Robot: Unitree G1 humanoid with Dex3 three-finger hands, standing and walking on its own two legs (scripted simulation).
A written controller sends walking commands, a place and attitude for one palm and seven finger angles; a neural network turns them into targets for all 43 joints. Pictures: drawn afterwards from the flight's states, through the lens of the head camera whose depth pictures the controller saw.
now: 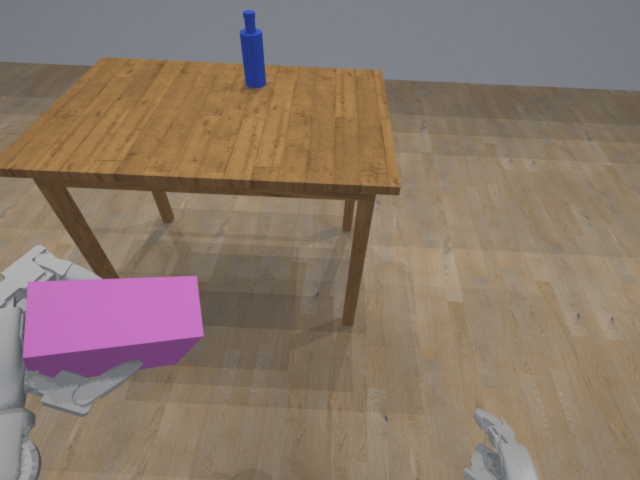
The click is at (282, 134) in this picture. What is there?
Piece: table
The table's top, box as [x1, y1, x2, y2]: [0, 57, 400, 194]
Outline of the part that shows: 0,155 0,176 379,194 398,194 400,188 381,70 265,65 266,84 260,88 249,88 245,85 242,64 101,57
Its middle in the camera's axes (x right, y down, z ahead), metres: -0.28 -0.35 +1.09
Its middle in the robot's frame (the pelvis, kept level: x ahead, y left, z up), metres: +1.03 +0.33 -0.09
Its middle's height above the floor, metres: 0.68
